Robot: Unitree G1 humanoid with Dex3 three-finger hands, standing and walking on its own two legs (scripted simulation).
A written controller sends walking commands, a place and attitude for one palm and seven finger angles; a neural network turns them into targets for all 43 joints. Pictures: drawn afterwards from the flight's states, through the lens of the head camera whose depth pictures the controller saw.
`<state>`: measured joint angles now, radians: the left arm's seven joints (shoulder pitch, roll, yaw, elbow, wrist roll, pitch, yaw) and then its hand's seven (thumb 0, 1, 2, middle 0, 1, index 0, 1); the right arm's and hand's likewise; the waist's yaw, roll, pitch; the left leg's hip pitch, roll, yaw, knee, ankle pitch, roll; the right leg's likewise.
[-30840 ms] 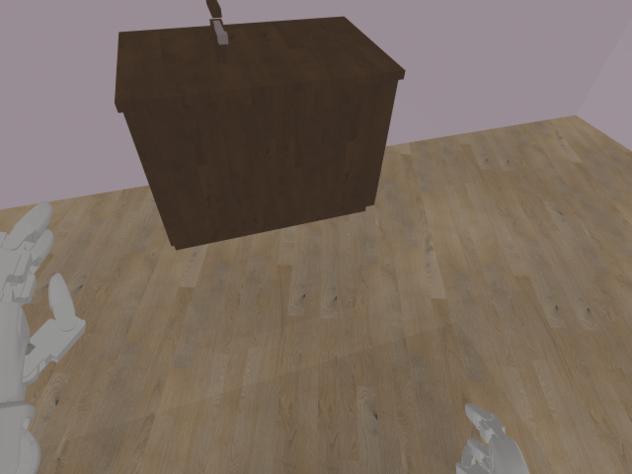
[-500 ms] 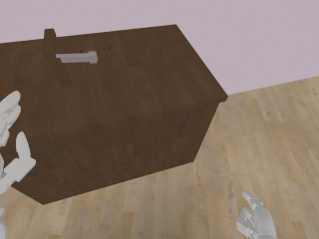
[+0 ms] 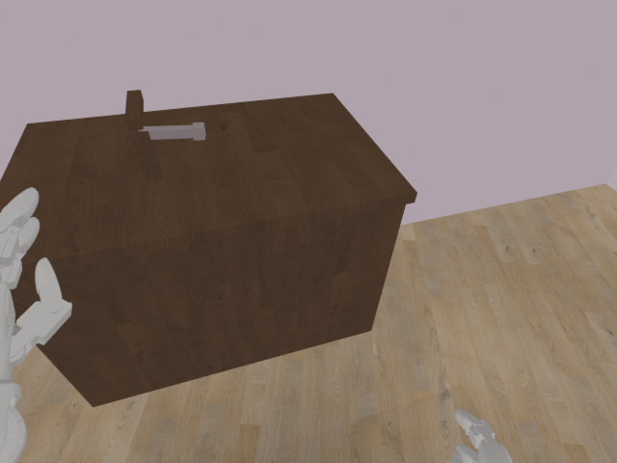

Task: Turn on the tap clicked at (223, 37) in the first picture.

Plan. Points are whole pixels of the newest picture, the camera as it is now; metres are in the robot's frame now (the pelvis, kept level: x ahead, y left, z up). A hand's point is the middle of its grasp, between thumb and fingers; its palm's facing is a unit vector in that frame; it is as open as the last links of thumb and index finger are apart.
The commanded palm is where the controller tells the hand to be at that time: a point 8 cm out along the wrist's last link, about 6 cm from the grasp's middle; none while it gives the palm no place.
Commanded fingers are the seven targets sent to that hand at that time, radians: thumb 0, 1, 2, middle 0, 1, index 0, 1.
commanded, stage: stop stepping back and stand still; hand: left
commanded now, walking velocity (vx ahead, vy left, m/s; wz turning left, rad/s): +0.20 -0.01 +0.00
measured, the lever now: (198, 131) +0.75 +0.26 +0.07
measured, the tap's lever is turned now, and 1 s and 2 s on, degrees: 80 80 80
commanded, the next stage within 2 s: stand and check the lever's angle in 0.28 s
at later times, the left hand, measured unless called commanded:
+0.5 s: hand (67, 308) +0.22 +0.24 +0.17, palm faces +0.46 -0.80 -0.39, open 7.4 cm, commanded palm +0.16 +0.27 +0.19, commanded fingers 0.00 0.90 0.90 -0.20 -0.30 -0.20 -0.30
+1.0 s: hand (63, 292) +0.24 +0.26 +0.16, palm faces +0.41 -0.85 -0.34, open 7.4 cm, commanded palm +0.19 +0.30 +0.19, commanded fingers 0.00 0.90 0.90 -0.20 -0.30 -0.20 -0.30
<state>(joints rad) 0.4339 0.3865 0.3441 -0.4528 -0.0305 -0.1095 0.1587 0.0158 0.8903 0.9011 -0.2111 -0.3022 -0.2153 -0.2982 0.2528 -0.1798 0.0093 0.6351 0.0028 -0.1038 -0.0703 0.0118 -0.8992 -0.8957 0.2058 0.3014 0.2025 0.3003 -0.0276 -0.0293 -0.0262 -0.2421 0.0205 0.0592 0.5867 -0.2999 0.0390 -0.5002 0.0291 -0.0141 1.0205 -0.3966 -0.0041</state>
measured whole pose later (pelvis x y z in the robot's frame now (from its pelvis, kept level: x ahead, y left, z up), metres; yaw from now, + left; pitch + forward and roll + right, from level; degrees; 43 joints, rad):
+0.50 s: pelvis +0.01 -0.01 +0.00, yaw +2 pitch -3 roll +0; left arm 0.45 0.35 0.35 -0.43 -0.03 -0.14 0.16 0.01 0.89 0.90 -0.21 -0.30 -0.22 -0.30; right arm 0.21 -0.22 -0.01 0.62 0.01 -0.11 -0.08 0.01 -0.90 -0.90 0.20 0.30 0.20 0.30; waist -0.01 0.02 0.02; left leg -0.27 0.04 0.03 0.56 -0.25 0.00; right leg -0.24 0.01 -0.05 0.55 -0.26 -0.02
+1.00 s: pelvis +0.03 +0.02 +0.01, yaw +1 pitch -2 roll -1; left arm 0.46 0.34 0.31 -0.46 -0.05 -0.13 0.15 0.02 0.89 0.90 -0.21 -0.30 -0.21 -0.30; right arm 0.16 -0.19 0.02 0.59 0.00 -0.08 -0.07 0.01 -0.90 -0.90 0.21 0.30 0.20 0.30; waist 0.01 0.00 0.03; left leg -0.20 0.02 0.06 0.46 -0.23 0.02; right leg -0.17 0.00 -0.01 0.41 -0.21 0.01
